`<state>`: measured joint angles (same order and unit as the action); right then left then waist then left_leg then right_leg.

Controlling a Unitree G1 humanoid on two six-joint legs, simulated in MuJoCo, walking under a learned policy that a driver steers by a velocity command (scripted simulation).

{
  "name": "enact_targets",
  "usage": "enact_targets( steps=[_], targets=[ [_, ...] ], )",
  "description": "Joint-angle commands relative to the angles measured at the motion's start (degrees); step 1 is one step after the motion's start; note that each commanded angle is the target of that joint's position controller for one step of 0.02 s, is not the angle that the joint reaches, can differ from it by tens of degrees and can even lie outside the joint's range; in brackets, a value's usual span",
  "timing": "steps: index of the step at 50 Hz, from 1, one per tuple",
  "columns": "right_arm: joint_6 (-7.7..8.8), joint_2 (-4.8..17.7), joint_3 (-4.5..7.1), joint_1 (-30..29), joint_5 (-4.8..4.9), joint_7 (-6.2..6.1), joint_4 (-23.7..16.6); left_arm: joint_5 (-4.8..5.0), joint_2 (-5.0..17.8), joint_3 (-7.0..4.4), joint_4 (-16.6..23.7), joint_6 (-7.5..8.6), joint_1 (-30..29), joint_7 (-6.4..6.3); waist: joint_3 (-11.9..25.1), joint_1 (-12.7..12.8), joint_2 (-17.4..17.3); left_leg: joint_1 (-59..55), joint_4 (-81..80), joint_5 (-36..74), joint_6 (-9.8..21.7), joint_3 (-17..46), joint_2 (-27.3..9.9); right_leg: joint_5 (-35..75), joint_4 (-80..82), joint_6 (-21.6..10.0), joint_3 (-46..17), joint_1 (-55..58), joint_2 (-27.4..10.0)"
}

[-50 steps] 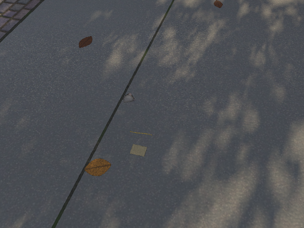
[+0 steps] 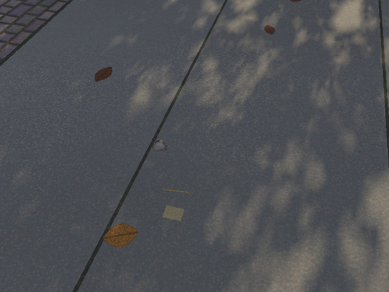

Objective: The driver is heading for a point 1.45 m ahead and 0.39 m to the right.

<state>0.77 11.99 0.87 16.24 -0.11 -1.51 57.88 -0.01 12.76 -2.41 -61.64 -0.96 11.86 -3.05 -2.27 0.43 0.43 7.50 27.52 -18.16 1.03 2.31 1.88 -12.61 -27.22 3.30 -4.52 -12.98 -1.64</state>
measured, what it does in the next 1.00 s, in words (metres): walks ahead: left foot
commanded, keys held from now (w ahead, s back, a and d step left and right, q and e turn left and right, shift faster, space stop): no key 0.20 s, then w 0.78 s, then w+e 0.02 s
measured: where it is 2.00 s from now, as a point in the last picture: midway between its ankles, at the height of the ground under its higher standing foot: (230, 202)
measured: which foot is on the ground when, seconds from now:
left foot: down 0.00-0.44, up 0.46-0.90, down 0.92-1.00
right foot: down 0.00-0.94, up 0.96-1.00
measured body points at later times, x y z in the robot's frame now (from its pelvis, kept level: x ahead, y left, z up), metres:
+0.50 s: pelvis +0.05 -0.04 -0.01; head +0.05 -0.06 +0.44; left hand +0.06 +0.22 -0.14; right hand +0.04 -0.30 -0.16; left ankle -0.04 +0.10 -0.70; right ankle +0.03 -0.13 -0.74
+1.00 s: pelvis +0.30 +0.00 -0.02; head +0.34 +0.00 +0.43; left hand +0.24 +0.25 -0.16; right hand +0.50 -0.24 -0.12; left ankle +0.41 +0.09 -0.74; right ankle +0.08 -0.14 -0.66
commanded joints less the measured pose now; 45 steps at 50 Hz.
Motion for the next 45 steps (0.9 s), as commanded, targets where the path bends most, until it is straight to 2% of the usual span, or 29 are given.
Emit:
enact_targets(
  steps=[1,10,11,12,13,14,15,16,17,18,19,20,21,22,23,24,25,26,28,29,30,32,35,38,40,42,43,44,45],
  targets=[
    [0.39,5.8,0.91,2.9,0.02,-0.21,-0.8,0.00,5.7,-0.80,0.8,0.38,1.5,-0.17,-0.8,0.0,-0.7,6.4,-6.6,9.1,0.4,1.8,-2.4,8.4,2.5,-1.4,1.1,3.8,0.3],
    [0.34,5.0,0.47,4.6,0.08,-0.29,1.0,0.05,4.9,-0.28,-0.7,0.38,2.7,-0.15,-1.3,-0.1,-0.5,6.8,-6.8,7.8,0.3,1.3,-2.1,7.6,2.7,-1.6,1.3,3.1,0.6],
    [0.25,4.6,0.35,5.6,0.07,-0.39,1.6,0.03,4.1,-0.03,-1.3,0.33,3.7,-0.17,-0.1,-0.2,-1.0,6.4,-7.6,1.8,0.5,1.1,-1.9,2.7,2.3,-1.6,2.3,3.5,1.4],
    [0.04,5.5,0.67,6.0,0.38,-0.60,1.8,0.23,3.9,0.02,-1.4,0.27,3.6,-0.24,-0.9,-0.5,-2.1,7.1,-8.8,-8.2,1.4,1.9,-1.9,-4.6,0.3,-1.8,4.1,2.0,3.1],
    [-0.12,7.6,1.32,5.8,0.78,-0.84,1.4,0.47,4.0,-0.07,-1.1,0.39,3.2,-0.28,-2.6,-0.9,-4.4,8.3,-10.4,-18.7,3.3,4.6,-3.3,-12.7,-3.3,-2.2,6.2,-1.0,5.0],
    [-0.06,9.2,1.80,6.7,1.10,-0.94,1.1,0.46,4.0,-0.04,-0.3,0.89,1.9,-0.12,-4.7,-1.8,-6.9,9.0,-13.5,-27.2,5.7,9.8,-6.9,-16.0,-7.6,-2.6,7.2,-5.6,5.5],
    [0.32,11.2,2.52,7.7,1.44,-0.92,1.0,0.49,3.0,0.27,0.9,1.83,0.2,0.29,-6.6,-2.7,-10.2,9.1,-16.9,-31.8,8.8,17.0,-12.4,-14.3,-13.5,-3.0,7.6,-9.1,4.6],
    [0.80,12.3,3.07,7.2,1.62,-0.95,0.6,0.80,2.8,0.43,1.7,2.92,-0.6,0.86,-8.6,-2.7,-11.5,10.1,-19.4,-31.7,11.7,22.8,-17.1,-12.2,-18.1,-3.9,5.9,-11.9,2.0],
    [1.38,11.6,3.07,6.3,1.46,-0.88,0.1,1.20,2.9,0.37,2.2,3.93,-1.0,1.45,-10.1,-2.3,-11.2,9.6,-20.0,-28.5,13.0,25.0,-19.1,-12.9,-20.3,-4.9,4.6,-14.4,0.2],
    [1.81,10.6,2.94,5.3,1.48,-0.70,-0.4,1.60,2.9,0.33,2.6,4.79,-0.8,1.99,-10.6,-1.6,-10.6,7.9,-19.2,-24.5,12.7,24.2,-19.3,-15.0,-18.9,-5.9,4.1,-15.8,-1.0],
    [1.99,10.1,2.89,3.8,1.92,-0.50,-0.9,1.88,2.7,0.33,2.6,5.56,0.4,2.44,-10.2,-0.3,-9.6,7.5,-17.5,-20.7,11.3,21.1,-18.0,-15.0,-13.4,-6.8,4.4,-13.2,-1.4],
    [1.89,10.0,2.84,1.5,2.44,-0.33,-1.7,1.98,2.5,0.12,1.2,6.10,4.2,2.76,-8.6,2.1,-8.3,10.2,-14.9,-17.1,9.2,16.0,-14.9,-10.7,-4.6,-7.4,6.3,-4.6,-0.2],
    [1.74,9.8,2.79,0.8,2.57,-0.16,-2.1,1.72,2.9,-0.49,-1.4,6.26,9.3,2.88,-6.3,3.7,-6.4,13.8,-10.7,-12.9,7.7,11.6,-11.3,-3.8,0.1,-6.5,8.5,5.5,2.7],
    [1.97,8.8,2.41,0.0,2.22,-0.06,-2.8,1.29,4.1,-1.18,-3.3,6.20,14.7,3.00,-3.8,5.4,-2.3,17.3,-2.1,-5.8,6.0,7.0,-7.6,-2.3,2.2,-6.3,4.4,13.1,1.5],
    [2.65,4.8,1.24,-0.6,1.42,0.18,-3.9,1.23,9.0,-2.46,-4.1,6.25,22.3,2.77,0.0,7.6,11.4,25.2,18.0,-3.8,2.2,-1.8,-1.2,-9.6,10.8,-10.3,-14.1,21.0,-10.0],
    [3.70,3.6,1.17,-0.6,2.00,0.00,-5.9,0.62,12.9,-2.71,-4.4,6.96,26.6,3.70,1.5,7.4,18.6,33.9,31.9,-14.1,1.5,-0.2,2.5,-17.8,19.2,-17.7,-37.0,22.9,-20.1],
    [4.40,5.8,1.66,-0.5,3.02,0.27,-5.8,0.32,9.5,-1.45,-2.9,7.73,20.3,3.79,-2.9,3.9,10.1,37.7,40.5,-11.6,2.6,3.9,-1.9,-21.4,19.3,-18.5,-36.8,18.6,-21.6],
    [5.01,6.3,1.76,-1.0,3.26,0.90,-5.6,0.53,6.9,-0.76,-0.9,8.12,15.1,3.92,-5.9,2.4,6.3,39.1,41.9,-5.0,3.8,4.2,-4.7,-19.9,19.3,-16.5,-28.8,15.7,-18.8],
    [5.61,7.8,2.71,-2.4,2.08,1.18,-5.3,0.49,5.4,0.03,1.0,7.96,11.1,4.34,-6.0,1.2,4.3,38.1,37.2,3.9,4.1,2.1,-7.8,-6.8,20.0,-12.9,-16.7,14.7,-13.8],
    [5.53,8.1,3.11,-3.2,1.73,1.54,-5.3,0.25,3.7,0.61,0.8,7.52,12.3,4.25,-4.9,1.3,4.8,36.2,35.0,6.3,3.7,0.9,-8.4,0.3,20.0,-11.7,-11.6,14.6,-11.5],
    [5.32,7.1,3.08,-3.6,1.61,1.92,-5.3,0.01,3.4,0.82,0.3,7.19,14.4,3.99,-3.9,1.7,5.5,35.4,33.8,7.9,3.0,-0.5,-8.4,6.3,19.7,-11.6,-8.5,15.1,-10.3],
    [4.77,5.2,2.76,-6.7,1.38,2.27,-6.4,-0.17,4.7,0.79,0.0,6.68,17.1,3.25,-3.6,2.2,4.5,36.7,30.1,10.3,1.3,-2.1,-8.3,14.5,19.8,-12.6,-5.4,15.7,-9.9],
    [4.64,3.6,1.84,-15.4,1.37,2.40,-10.1,-0.42,6.7,0.64,1.1,6.07,16.9,2.29,-5.3,3.4,3.6,35.4,18.1,15.4,-0.5,-3.5,-7.2,16.2,21.6,-13.0,-2.4,12.2,-9.2],
    [4.76,3.8,1.35,-21.0,1.74,3.00,-12.1,0.06,7.7,0.28,1.0,6.04,18.9,1.89,-6.6,4.4,4.5,30.9,9.4,20.0,-0.4,-5.1,-5.3,14.9,23.3,-13.2,-0.6,10.6,-9.4],
    [4.93,4.3,1.21,-23.4,1.95,3.56,-13.4,0.65,7.8,-0.01,0.7,5.96,19.7,1.76,-7.7,4.0,4.5,30.1,6.1,20.8,0.6,-4.4,-5.1,16.3,23.0,-13.2,-0.1,12.7,-10.9],
    [5.30,5.4,1.42,-24.1,1.98,4.14,-14.3,0.92,8.3,-0.48,0.8,5.64,19.1,1.65,-7.0,2.6,4.4,28.9,3.6,19.3,2.2,-3.9,-4.7,21.4,20.7,-12.5,0.7,16.7,-12.5],
    [5.49,6.4,1.85,-22.7,1.93,4.31,-14.2,0.82,8.9,-0.77,1.1,5.42,18.2,1.63,-5.4,1.1,4.8,26.0,2.9,17.8,3.1,-4.2,-3.8,28.3,18.0,-11.9,1.3,18.5,-12.9],
    [5.55,7.9,2.54,-19.7,1.89,4.28,-13.6,0.55,9.7,-1.12,1.5,5.11,17.4,1.63,-2.4,-0.9,6.0,21.1,3.3,16.1,4.1,-5.1,-2.2,38.9,13.8,-11.3,1.7,19.9,-13.0],
    [5.47,9.9,3.67,-13.0,1.96,4.02,-11.8,0.13,10.2,-1.34,1.9,4.57,16.4,1.68,2.4,-4.5,7.1,12.5,3.9,14.6,5.4,-6.4,-0.2,49.1,5.6,-10.5,2.9,19.8,-12.2]
  ],
)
